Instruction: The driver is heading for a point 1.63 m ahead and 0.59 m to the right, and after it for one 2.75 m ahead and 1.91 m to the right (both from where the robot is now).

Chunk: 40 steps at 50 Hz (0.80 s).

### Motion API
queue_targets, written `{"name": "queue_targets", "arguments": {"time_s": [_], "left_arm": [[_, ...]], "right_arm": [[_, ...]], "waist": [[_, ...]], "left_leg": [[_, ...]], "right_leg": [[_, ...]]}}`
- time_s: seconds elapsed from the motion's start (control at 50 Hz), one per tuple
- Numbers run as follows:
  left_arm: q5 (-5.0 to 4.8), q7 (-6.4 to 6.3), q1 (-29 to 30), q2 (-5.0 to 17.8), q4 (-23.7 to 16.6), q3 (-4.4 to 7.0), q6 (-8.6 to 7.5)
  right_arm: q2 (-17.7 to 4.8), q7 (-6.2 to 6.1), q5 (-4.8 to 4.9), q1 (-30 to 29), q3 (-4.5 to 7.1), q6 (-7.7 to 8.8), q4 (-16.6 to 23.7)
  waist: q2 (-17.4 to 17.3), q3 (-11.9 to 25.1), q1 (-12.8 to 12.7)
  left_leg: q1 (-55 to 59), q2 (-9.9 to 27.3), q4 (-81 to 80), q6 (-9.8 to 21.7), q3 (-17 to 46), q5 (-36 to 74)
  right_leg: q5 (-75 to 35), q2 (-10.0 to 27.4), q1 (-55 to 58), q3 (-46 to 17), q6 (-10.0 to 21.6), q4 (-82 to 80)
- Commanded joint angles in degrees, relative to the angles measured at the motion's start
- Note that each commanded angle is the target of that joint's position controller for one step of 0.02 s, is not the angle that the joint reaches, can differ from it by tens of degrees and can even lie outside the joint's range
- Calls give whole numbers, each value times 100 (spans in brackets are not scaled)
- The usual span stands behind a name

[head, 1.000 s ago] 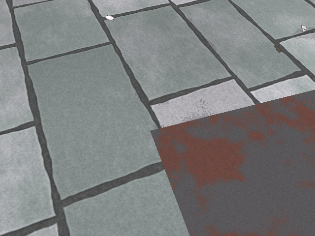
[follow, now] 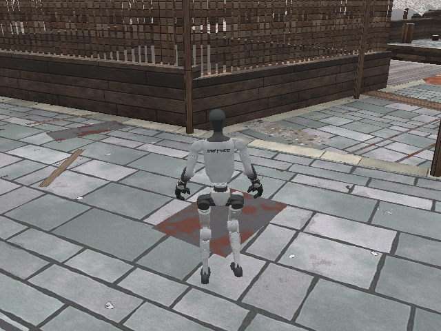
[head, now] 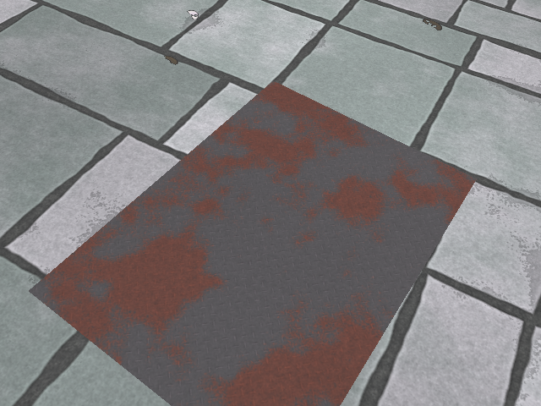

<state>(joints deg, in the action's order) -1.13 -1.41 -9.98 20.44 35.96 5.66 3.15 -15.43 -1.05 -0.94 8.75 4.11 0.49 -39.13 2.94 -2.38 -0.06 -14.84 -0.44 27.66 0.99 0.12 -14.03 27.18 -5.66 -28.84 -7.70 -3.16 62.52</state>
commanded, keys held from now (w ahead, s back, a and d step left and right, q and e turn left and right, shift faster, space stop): no key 0.36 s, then w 0.42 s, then w+e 0.22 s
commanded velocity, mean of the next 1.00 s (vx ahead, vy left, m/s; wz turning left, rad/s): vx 0.21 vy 0.00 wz -0.17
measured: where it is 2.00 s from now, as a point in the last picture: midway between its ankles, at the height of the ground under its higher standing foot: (331, 299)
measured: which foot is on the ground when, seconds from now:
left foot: down 0.00-0.40, up 0.42-0.64, down 0.66-1.00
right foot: up 0.00-0.22, down 0.24-0.66, up 0.68-1.00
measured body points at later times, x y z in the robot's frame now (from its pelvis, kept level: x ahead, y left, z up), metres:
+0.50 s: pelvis +0.01 -0.04 +0.00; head +0.01 -0.04 +0.45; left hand +0.18 +0.19 -0.10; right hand +0.10 -0.33 -0.12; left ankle +0.01 +0.09 -0.73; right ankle -0.02 -0.15 -0.74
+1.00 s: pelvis +0.19 +0.01 +0.00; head +0.22 +0.03 +0.45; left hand +0.41 +0.22 -0.10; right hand +0.15 -0.26 -0.11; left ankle +0.08 +0.09 -0.74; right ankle +0.34 -0.18 -0.68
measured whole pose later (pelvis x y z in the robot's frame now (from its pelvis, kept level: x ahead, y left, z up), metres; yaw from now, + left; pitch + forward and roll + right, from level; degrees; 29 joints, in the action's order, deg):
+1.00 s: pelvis +0.19 +0.01 +0.00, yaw -8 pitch +1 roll -1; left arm -1.6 2.3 -8.4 16.1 39.4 3.1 -3.2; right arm -14.5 -0.2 -0.6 24.2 1.0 4.6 -47.1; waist 2.5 -1.1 4.4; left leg 5.0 -2.6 10.3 3.7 -6.0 -16.7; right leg -2.7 3.6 -39.6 -1.3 0.3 43.0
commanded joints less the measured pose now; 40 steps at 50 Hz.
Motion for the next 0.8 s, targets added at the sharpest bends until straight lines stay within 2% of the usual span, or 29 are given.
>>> {"name": "queue_targets", "arguments": {"time_s": [0.02, 0.06, 0.12, 0.16, 0.2, 0.22, 0.24, 0.26, 0.28, 0.3, 0.32, 0.36, 0.38, 0.4, 0.44, 0.46, 0.5, 0.54, 0.58, 0.6, 0.62, 0.64, 0.66, 0.68, 0.7, 0.72, 0.74, 0.78, 0.8], "left_arm": [[-15, -13, -93, 375, -296, 149, -3], [-8, -10, 120, 215, -385, 66, -31], [66, 38, 235, 15, -434, -69, -58], [44, 67, 160, 91, -383, -65, -63], [51, 100, -206, 81, -193, -54, -72], [82, 104, -310, 122, -135, -50, -79], [114, 72, -366, 351, -179, -30, -84], [170, -5, -337, 827, -269, 37, -57], [272, 49, -30, 392, -231, -92, -122], [295, 100, 246, 157, -290, -163, -201], [290, 100, 330, 47, -205, -198, -255], [226, 104, 356, 138, -132, -193, -323], [228, 88, 230, 106, -68, -216, -315], [221, 73, 100, 132, -57, -212, -277], [164, 74, -217, 475, 7, -123, -242], [118, 65, -408, 580, 74, -90, -268], [75, 44, -669, 575, 180, -73, -372], [14, 54, -605, 450, 188, -93, -459], [-24, 96, -267, 457, 132, -85, -473], [-46, 123, -69, 484, 101, -76, -456], [-53, 144, 38, 462, 101, -78, -434], [-8, 157, -17, 314, 126, -114, -432], [46, 174, 18, 39, 119, -200, -466], [109, 185, 77, -374, -110, -321, -549], [-12, 142, 113, 3, -247, -219, -651], [-138, 143, 29, 262, -176, -130, -727], [-135, 162, -7, 299, -87, -121, -765], [2, 178, 33, 216, 15, -99, -803], [2, 216, -43, 157, 83, -100, -786]], "right_arm": [[-746, -88, 40, -321, 142, 27, 443], [-800, -99, 12, -111, 154, -17, 376], [-978, -46, 68, -151, 198, -67, 331], [-1065, 0, 131, -67, 209, -95, 259], [-1018, 22, 223, -116, 161, -109, 198], [-887, 31, 260, 78, 105, -82, 91], [-711, 66, 159, 321, 28, -15, 17], [-379, 140, -131, 492, -103, 74, 114], [-443, 82, -63, 66, -103, 65, 213], [-654, 45, 3, -67, -57, 33, 172], [-585, 35, -3, -131, -68, 21, 129], [-651, 7, -47, -7, -67, -36, 28], [-640, 22, -42, 130, -90, -30, -23], [-720, 36, 20, 223, -69, -15, -109], [-679, 45, 142, 42, -55, 47, -93], [-683, 53, 175, -115, -46, 103, -29], [-678, 104, 234, -268, -26, 245, 74], [-680, 195, 290, -227, -24, 363, 89], [-605, 277, 262, -48, -60, 438, -11], [-578, 308, 238, 216, -61, 459, -136], [-573, 324, 204, 629, -42, 469, -325], [-630, 311, 179, 1099, 3, 453, -525], [-763, 272, 200, 1604, 53, 446, -627], [-1424, 220, 165, 2041, 183, 460, -576], [-1537, 262, 102, 2142, 195, 493, -522], [-1246, 242, 104, 1708, 97, 525, -418], [-1055, 227, 101, 1450, 40, 541, -339], [-927, 218, 56, 1230, -26, 543, -290], [-859, 199, 45, 1223, -52, 530, -287]], "waist": [[-1042, 301, -27], [-1177, 457, 129], [-1347, 632, 196], [-1428, 653, 224], [-1322, 625, 4], [-1182, 583, -53], [-723, 768, 30], [788, 990, 318], [1032, 864, 123], [691, 595, 125], [673, 564, 147], [644, 391, 155], [595, 483, 159], [472, 377, 54], [530, -155, -166], [611, -385, -281], [725, -537, -378], [576, -435, -313], [392, -230, -149], [338, -78, 32], [276, 98, 250], [147, 261, 420], [-163, 353, 629], [-1658, 470, 691], [-1879, 459, 718], [-1273, -15, 503], [-1030, -254, 387], [-769, -301, 276], [-843, -224, 240]], "left_leg": [[591, 1341, -955, 1100, 1031, 1814], [987, 1373, -881, 1192, 926, 2014], [936, 1435, -776, 1214, 761, 2186], [860, 1495, -691, 1231, 805, 2286], [632, 1408, -443, 1070, 721, 2191], [379, 1291, -327, 805, 636, 1910], [-88, 1079, -40, 345, 439, 1229], [-759, 510, 755, -182, -121, -602], [-548, 420, 691, -375, -15, -1414], [-360, 448, 699, -428, -2, -1118], [-251, 407, 411, -426, -21, -557], [124, 452, -74, -460, 79, 401], [312, 389, -63, -441, -50, 370], [191, 232, 192, -375, -265, -229], [-624, -6, 792, -206, -512, -964], [-1058, 40, 1044, -116, -402, -1100], [-1784, 308, 1785, 83, -18, -1566], [-2098, 500, 1807, 254, 133, -1686], [-1338, 417, 1119, 301, -74, -1138], [-566, 267, 668, 275, -263, -499], [336, 50, 281, 208, -486, 213], [1112, -105, 259, 129, -543, 348], [1755, 206, 74, 224, -75, 85], [2275, 1550, -949, 822, 2145, -1003], [2255, 2319, -1768, 1535, 4090, -2185], [2050, 2337, -1823, 1532, 3899, -2686], [1885, 2083, -1796, 1348, 3292, -2390], [1689, 1638, -1846, 1058, 2301, -1017], [1616, 1450, -1890, 931, 1820, -392]], "right_leg": [[-258, 254, -500, 129, -244, 588], [-222, 336, -423, 251, -294, -128], [-53, 539, 388, 526, -243, -1437], [-240, 505, 841, 729, -183, -2183], [-1266, 416, 1570, 916, 8, -3558], [-1905, 412, 2089, 849, 176, -4345], [-2756, 889, 2839, 208, 363, -4363], [-4424, 2017, 3301, -987, 861, -4050], [-3554, 2260, 2284, -1153, 1549, -4198], [-2781, 1918, 2047, -944, 1491, -4315], [-2306, 1641, 2012, -723, 1244, -4296], [-1997, 1387, 1797, -510, 944, -4256], [-1257, 1259, 1747, -444, 863, -4329], [-132, 1182, 1649, -467, 866, -4490], [1515, 1516, 1594, -1098, 1184, -4867], [1750, 1781, 1651, -1510, 1388, -5044], [1446, 2196, 1966, -2080, 1691, -5190], [919, 2275, 2360, -2012, 1732, -5181], [153, 1970, 2105, -1366, 1572, -5084], [-194, 1749, 1727, -970, 1468, -4961], [-345, 1560, 1286, -642, 1361, -4698], [-375, 1371, 864, -419, 1234, -4316], [-444, 1101, 370, -95, 993, -3510], [-107, 361, -624, 696, 455, -1432], [717, 204, -1434, 329, 356, -161], [291, 594, -1905, 63, 457, 391], [-302, 813, -2019, 165, 543, 445], [-1181, 1085, -1849, 266, 572, 95], [-1481, 1128, -1639, 333, 542, -14]]}}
